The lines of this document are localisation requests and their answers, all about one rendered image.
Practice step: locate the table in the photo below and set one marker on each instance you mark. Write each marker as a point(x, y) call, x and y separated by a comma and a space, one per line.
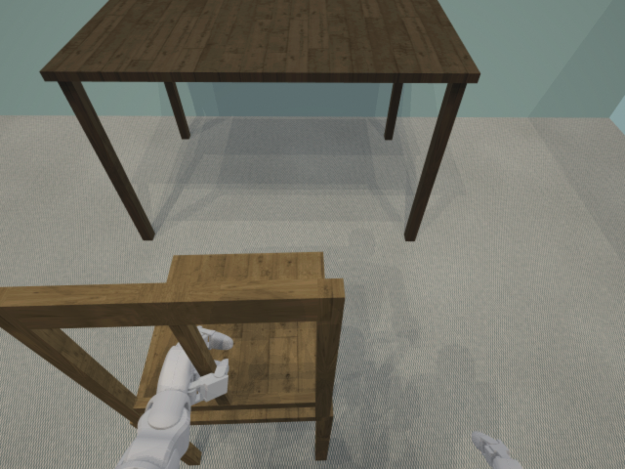
point(308, 41)

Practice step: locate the right robot hand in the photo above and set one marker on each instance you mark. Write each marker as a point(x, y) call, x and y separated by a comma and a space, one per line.
point(496, 453)

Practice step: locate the robot left forearm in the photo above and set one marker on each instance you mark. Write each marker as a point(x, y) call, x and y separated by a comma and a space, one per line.
point(163, 433)

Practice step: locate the left robot hand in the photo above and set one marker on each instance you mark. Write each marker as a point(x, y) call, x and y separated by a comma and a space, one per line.
point(178, 371)

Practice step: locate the chair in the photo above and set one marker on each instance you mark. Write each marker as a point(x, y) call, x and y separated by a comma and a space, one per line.
point(283, 316)

